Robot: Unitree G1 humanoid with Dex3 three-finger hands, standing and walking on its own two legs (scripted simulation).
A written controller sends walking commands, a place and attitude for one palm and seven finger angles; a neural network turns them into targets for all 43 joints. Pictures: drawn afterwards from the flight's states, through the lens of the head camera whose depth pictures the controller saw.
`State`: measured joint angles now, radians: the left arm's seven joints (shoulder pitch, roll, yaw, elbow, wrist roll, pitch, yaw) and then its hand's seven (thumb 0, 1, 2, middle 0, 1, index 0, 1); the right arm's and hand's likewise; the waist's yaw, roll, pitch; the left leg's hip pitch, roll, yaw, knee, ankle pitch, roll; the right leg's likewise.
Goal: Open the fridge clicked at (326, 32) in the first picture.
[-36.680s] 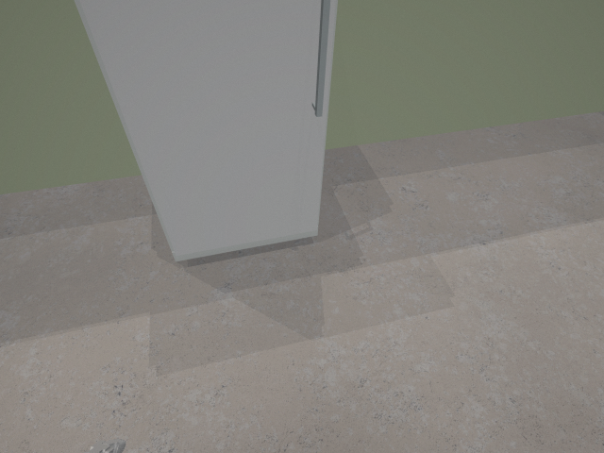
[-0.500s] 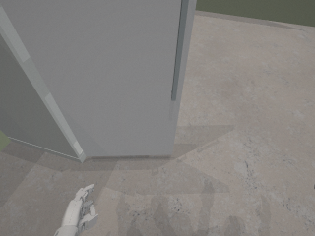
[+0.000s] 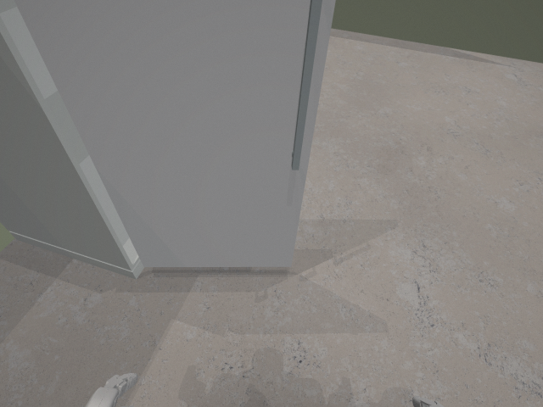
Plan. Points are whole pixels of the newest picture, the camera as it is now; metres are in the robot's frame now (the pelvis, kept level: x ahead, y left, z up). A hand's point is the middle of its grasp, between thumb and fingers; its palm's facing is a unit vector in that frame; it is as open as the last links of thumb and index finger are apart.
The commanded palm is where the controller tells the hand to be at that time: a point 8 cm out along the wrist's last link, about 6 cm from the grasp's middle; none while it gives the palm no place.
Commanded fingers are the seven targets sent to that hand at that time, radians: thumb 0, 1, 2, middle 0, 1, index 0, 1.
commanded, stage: let the arm hang, fingers relaxed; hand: right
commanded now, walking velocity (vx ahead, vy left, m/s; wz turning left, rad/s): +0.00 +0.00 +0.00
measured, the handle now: (304, 82) +0.70 +0.00 +0.13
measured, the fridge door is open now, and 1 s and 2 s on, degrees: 71 71 71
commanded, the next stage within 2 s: look to check the result in 0.86 s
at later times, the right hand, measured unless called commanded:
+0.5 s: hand out of the picture +0.00 -0.19 -0.16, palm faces +0.00 +0.97 -0.25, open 7.3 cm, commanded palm none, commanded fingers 0.00 -0.90 -0.90 0.20 0.30 0.20 0.30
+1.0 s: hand out of the picture +0.05 -0.17 -0.16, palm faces -0.01 +0.98 -0.22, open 7.3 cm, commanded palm none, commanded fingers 0.00 -0.90 -0.90 0.20 0.30 0.20 0.30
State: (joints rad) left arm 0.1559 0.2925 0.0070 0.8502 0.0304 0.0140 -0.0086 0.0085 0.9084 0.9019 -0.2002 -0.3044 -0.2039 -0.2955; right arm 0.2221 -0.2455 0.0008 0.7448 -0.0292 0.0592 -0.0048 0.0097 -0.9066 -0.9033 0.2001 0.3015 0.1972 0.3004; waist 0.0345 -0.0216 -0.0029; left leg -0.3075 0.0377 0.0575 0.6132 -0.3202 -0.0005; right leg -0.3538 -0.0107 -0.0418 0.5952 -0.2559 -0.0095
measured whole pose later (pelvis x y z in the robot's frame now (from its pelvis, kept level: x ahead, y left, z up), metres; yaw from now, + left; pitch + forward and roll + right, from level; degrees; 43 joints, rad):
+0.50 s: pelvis +0.00 +0.00 +0.01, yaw +0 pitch +0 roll +0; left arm 0.27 0.15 0.01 1.09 0.03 0.03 0.02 0.01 0.92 0.90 -0.20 -0.30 -0.20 -0.30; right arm 0.26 -0.18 -0.02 1.12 -0.02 0.01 -0.03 0.01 -0.91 -0.90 0.20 0.30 0.20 0.30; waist 0.01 -0.04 0.04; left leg -0.23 0.02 0.06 0.48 -0.25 0.00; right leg -0.29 -0.02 -0.04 0.48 -0.20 -0.01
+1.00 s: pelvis +0.02 +0.01 +0.01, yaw +1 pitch +0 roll +0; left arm 0.22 0.17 0.01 1.11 0.03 0.02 0.02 0.00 0.92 0.90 -0.20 -0.30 -0.20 -0.30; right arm 0.20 -0.17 -0.02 1.11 -0.02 0.00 -0.03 0.00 -0.91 -0.90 0.20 0.30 0.20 0.30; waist 0.01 -0.02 0.05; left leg -0.19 0.01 0.05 0.45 -0.26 0.01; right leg -0.23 -0.03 -0.05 0.44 -0.21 0.01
